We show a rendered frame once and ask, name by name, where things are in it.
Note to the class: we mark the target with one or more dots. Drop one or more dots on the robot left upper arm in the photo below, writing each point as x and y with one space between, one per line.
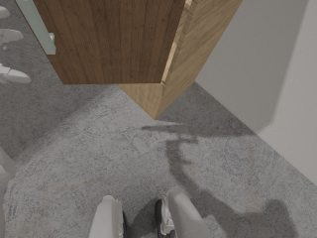
7 172

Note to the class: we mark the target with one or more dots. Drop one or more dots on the robot shin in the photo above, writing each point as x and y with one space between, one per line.
120 228
167 225

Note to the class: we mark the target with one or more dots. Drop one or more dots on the cupboard door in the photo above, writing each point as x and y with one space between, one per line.
110 41

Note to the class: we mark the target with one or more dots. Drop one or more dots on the left robot hand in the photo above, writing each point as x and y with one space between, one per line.
6 73

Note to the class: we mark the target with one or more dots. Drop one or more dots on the right robot shin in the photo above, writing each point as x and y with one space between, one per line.
167 225

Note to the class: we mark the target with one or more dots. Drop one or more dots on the handle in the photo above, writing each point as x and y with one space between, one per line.
34 19

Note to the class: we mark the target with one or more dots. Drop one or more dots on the left robot shin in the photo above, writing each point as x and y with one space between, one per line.
120 228

